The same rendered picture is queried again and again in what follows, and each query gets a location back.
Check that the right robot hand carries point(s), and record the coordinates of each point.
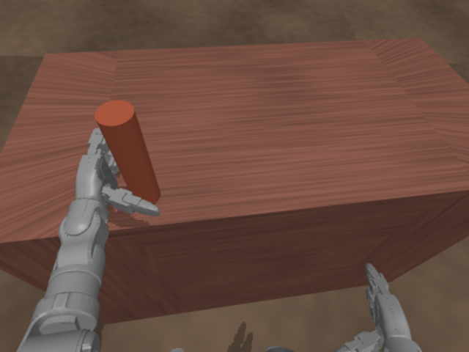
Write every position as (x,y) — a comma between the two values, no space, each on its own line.
(386,312)

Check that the left robot hand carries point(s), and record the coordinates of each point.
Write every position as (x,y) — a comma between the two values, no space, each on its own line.
(96,179)

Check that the right robot arm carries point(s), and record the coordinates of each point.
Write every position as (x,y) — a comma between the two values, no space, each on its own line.
(400,344)

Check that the left robot arm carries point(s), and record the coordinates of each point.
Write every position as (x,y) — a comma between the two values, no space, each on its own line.
(65,319)

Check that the can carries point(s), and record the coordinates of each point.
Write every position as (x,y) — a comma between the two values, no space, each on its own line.
(120,127)

